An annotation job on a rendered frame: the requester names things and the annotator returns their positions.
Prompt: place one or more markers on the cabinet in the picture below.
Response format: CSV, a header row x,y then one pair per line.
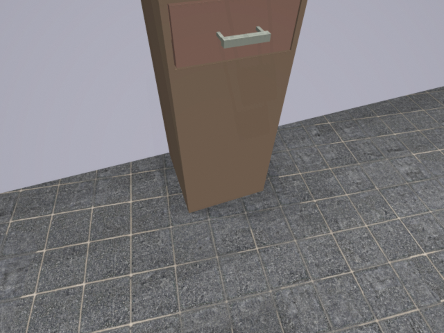
x,y
220,118

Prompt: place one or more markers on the drawer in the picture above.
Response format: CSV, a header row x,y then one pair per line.
x,y
194,24

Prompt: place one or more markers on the handle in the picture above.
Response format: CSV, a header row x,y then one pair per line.
x,y
244,39

